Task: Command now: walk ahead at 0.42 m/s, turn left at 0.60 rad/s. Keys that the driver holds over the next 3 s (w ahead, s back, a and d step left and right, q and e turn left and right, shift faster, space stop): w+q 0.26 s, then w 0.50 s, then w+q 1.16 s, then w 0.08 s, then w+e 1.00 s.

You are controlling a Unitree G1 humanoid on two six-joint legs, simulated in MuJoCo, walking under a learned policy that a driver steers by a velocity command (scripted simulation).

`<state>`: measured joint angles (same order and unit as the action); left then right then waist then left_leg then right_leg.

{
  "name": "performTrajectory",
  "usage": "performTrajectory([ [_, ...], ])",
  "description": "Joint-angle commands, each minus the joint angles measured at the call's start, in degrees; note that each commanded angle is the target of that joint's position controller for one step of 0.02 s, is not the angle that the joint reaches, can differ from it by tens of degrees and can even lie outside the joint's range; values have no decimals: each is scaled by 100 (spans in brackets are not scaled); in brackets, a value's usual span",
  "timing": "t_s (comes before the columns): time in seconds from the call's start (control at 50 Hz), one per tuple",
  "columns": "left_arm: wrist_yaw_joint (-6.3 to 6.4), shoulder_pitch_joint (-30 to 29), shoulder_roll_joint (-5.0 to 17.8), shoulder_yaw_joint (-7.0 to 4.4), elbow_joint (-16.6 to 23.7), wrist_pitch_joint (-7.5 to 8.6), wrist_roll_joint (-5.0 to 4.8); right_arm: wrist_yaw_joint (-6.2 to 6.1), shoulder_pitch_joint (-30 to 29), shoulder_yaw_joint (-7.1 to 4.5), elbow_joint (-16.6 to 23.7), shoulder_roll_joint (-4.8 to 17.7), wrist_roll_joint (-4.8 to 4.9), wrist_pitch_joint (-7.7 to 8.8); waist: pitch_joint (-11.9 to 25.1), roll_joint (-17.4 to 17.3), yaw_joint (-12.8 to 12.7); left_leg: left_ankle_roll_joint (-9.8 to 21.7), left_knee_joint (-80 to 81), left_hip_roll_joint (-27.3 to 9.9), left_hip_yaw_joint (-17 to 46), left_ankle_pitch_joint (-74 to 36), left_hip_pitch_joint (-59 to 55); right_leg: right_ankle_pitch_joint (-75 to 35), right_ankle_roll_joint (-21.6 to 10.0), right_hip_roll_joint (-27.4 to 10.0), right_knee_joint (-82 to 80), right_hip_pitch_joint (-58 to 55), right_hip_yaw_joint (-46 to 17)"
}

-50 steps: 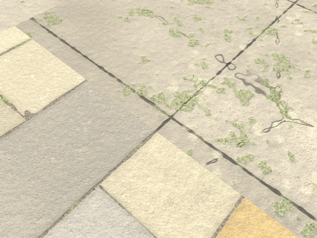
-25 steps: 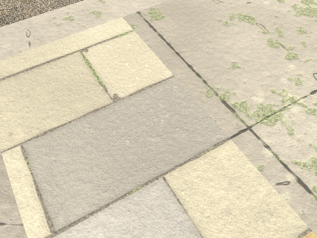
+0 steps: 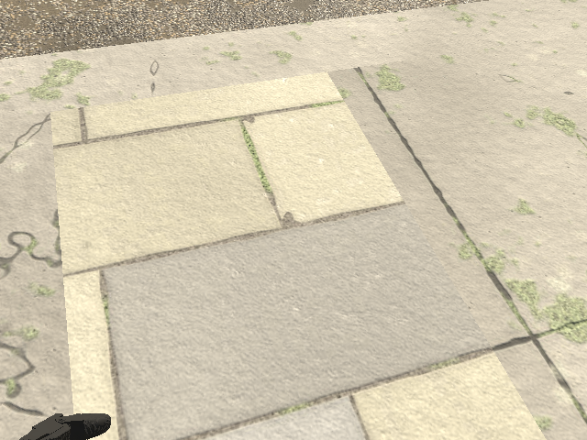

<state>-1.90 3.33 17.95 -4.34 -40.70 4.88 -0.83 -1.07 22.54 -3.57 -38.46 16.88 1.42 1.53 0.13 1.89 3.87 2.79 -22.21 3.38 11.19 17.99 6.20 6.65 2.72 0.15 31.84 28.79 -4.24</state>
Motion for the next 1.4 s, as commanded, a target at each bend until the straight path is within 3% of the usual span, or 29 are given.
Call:
performTrajectory([
  [0.02, -23, -497, 595, -145, 552, 204, -45, -2, -136, -300, 310, 1034, 16, 43, -189, -1102, -145, 889, 513, -1279, 1546, -194, 364, 231, -116, 111, -312, -472, 64],
  [0.06, 24, 202, 708, -235, 374, 259, -6, -5, -256, -228, 341, 796, 17, 13, 83, -1092, -525, 661, -70, -978, 1478, -525, 599, 85, -327, 74, -758, -1623, 162],
  [0.08, 80, 922, 920, -315, 289, 278, 62, 0, -368, -133, 420, 521, -42, 29, 599, -812, -882, 421, -1145, -673, 1120, -542, 1114, 280, -613, -497, -733, -2807, -354],
  [0.1, 122, 1674, 1466, -429, 175, 245, 193, -19, -131, -15, 625, 130, -3, 79, 1324, 690, -937, -23, -3128, 98, 175, 681, 2742, 1366, -1295, -1776, -1110, -4555, -2305],
  [0.12, 54, 1849, 1339, -416, 43, 201, 132, -53, 79, -69, 678, 491, 114, 128, 1249, 1515, -814, -167, -4373, 17, -8, 1634, 3835, 2735, -1712, -2426, -1661, -4640, -4005],
  [0.14, 67, 1556, 877, -279, 128, 169, 66, -43, -119, -176, 549, 884, 136, 119, 559, 897, -829, -199, -4873, -330, 48, 1172, 4131, 3020, -1585, -2270, -1761, -4087, -3455],
  [0.16, 104, 1331, 647, -208, 177, 122, 73, -25, -429, -191, 540, 924, 75, 92, 135, 582, -802, -214, -4962, -518, -154, 721, 4095, 2382, -1395, -2005, -1756, -3576, -2603],
  [0.22, 178, 1012, 368, -94, 133, 95, 153, 72, -702, -182, 578, 657, 28, 63, -232, 479, -591, -228, -4602, -861, -315, -57, 3660, 737, -1188, -1485, -2063, -2634, -1142],
  [0.38, 168, 1247, 703, -129, -266, 110, 42, 243, -1633, 67, 799, 127, -52, 152, -422, 176, -694, -319, -2392, -803, -808, -1520, 3356, -1028, -1307, -1270, -2383, -2371, 414],
  [0.48, 168, 1785, 985, -163, -602, -24, -128, 403, -2317, 67, 1024, 223, -17, 234, -539, 205, -757, -11, -1194, -589, -1188, -1413, 2825, -1803, -1193, -1585, -2219, -3021, 578],
  [0.52, 194, 1798, 1133, -178, -665, -103, -135, 397, -1849, -79, 943, 515, -61, 227, -89, 395, -347, 235, -946, -265, -1423, -1081, 1873, -3736, -1048, -1579, -1368, -3290, 768],
  [0.54, 219, 1751, 1111, -146, -674, -146, -125, 364, -1019, -216, 699, 733, -61, 205, 402, 360, 145, 415, -676, -72, -1561, -1333, 679, -4350, -904, -1405, -384, -3058, 1007],
  [0.56, 253, 1771, 950, -62, -603, -128, -49, 278, -135, -359, 468, 1033, -59, 151, 936, 245, 552, 590, -867, -392, -1114, -1483, -910, -3490, -692, -1195, 923, -2040, 1109],
  [0.58, 201, 2284, 205, 187, -314, -45, 128, 199, 350, -469, 382, 1704, -153, 126, 1849, -1217, 231, 1396, -794, -2059, 1638, -875, -3124, 364, -324, -350, 3313, 246, 1110],
  [0.6, 155, 2234, 395, 187, -425, 97, 36, 214, 445, -365, 440, 1394, -103, 154, 2688, -1336, 333, 1826, 119, -2661, 3457, -540, -3262, 2669, -306, 59, 4311, 846, 37],
  [0.62, 121, 1661, 830, 40, -231, 149, -178, 248, 110, -249, 385, 1070, -111, 196, 1736, -1001, 327, 1521, 243, -2386, 2527, -580, -2630, 2368, -353, -279, 4562, 1388, -101],
  [0.66, 152, 1182, 681, 75, -128, 178, -96, 265, -553, -146, 335, 738, -98, 242, 573, -527, -46, 1208, 463, -1857, 1075, -1469, -970, 1516, -375, -719, 3904, 1273, 110],
  [0.74, 132, 1526, 394, 99, -255, -72, 1, 276, -948, -111, 243, 572, -132, 400, 228, -642, -554, 1271, 1193, -1569, 243, -2081, 346, 836, -182, -925, 3271, 485, 123],
  [0.86, 106, 135, 202, 190, 186, -8, 103, 124, -565, -184, -103, 826, -79, 368, -327, -447, -213, 1048, 1418, -1186, -354, -1898, 527, -962, 14, -648, 903, 611, 222],
  [0.94, -9, -483, 305, 182, 384, 84, 26, 78, -144, -246, -329, 1004, 11, 297, -412, -489, -32, 938, 1129, -1395, -57, -1403, 252, -1231, -37, -391, 20, 255, 130],
  [1.04, 2, 487, 767, -48, 168, 174, 48, 33, -131, -228, -419, 877, -50, 150, 132, -686, -637, 546, -322, -1269, 217, -2203, -71, -320, -455, -172, -532, -1318, 294],
  [1.06, 52, 1332, 1050, -148, 58, 188, 122, 42, -128, -111, -323, 578, -128, 142, 926, -397, -1011, 337, -1713, -888, -21, -1710, 571, -398, -741, -782, -277, -2766, -184],
  [1.08, 85, 1897, 1573, -290, -42, 124, 213, 36, 575, 38, -166, 52, -51, 214, 1852, 1097, -843, -129, -3887, -39, -670, 391, 2605, 717, -1525, -2169, -624, -4884, -2490],
  [1.1, 47, 1968, 1185, -192, -51, 93, 146, 37, 586, -4, -181, 359, 68, 271, 1998, 1520, -896, -196, -4911, -91, -220, 1584, 3446, 1890, -1745, -2449, -1397, -4942, -3908],
  [1.12, 65, 1634, 785, -83, -10, 73, 104, 38, 143, -144, -152, 820, 165, 252, 1164, 916, -925, -185, -5295, -389, -154, 1173, 3827, 2301, -1512, -2309, -1539, -4302, -3164],
  [1.16, 85, 1056, 440, 15, -15, 46, 134, 25, -447, -167, -26, 787, 51, 191, 294, 357, -706, -187, -4957, -804, -415, 383, 3594, 1266, -1303, -1874, -1747, -2939, -1773],
  [1.18, 100, 887, 324, 44, -33, 74, 173, 34, -431, -190, -33, 696, 30, 133, 131, 485, -548, -185, -4718, -970, -384, 131, 3320, 818, -1242, -1700, -1901, -2515, -1284],
  [1.26, 131, 805, 465, -50, -199, 195, 141, 54, -548, -144, 73, 351, 9, -57, -132, 309, -407, -271, -4210, -1103, -475, -371, 3198, -248, -1366, -1639, -2350, -2084, -254],
  [1.4, 216, 1070, 793, -160, -401, 76, 94, 280, -1627, -37, 438, 143, -12, 25, -432, 72, -753, -234, -2118, -998, -992, -1907, 3144, -920, -1220, -1493, -2467, -2519, 1065],
])
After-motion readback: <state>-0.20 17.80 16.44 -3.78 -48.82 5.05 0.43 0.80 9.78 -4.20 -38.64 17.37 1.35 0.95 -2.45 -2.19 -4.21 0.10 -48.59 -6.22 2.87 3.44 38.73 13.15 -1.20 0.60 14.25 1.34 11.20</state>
